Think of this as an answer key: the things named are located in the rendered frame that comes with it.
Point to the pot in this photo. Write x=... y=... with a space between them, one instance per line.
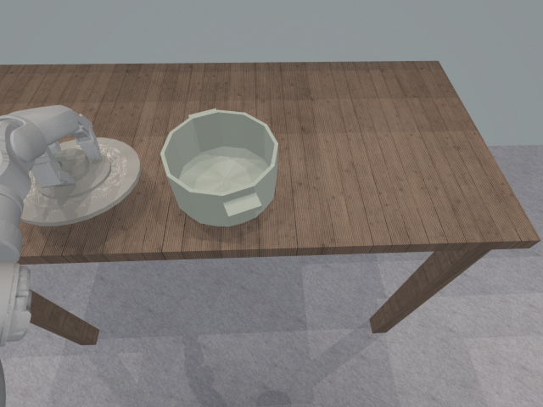
x=222 y=166

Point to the table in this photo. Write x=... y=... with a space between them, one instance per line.
x=373 y=157

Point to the left robot forearm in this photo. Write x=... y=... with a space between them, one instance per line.
x=21 y=142

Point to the knob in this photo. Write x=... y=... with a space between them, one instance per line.
x=74 y=161

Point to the lid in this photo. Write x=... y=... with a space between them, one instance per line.
x=105 y=183

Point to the robot left hand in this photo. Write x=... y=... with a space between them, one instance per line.
x=57 y=122

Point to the left robot upper arm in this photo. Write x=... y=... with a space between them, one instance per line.
x=15 y=309

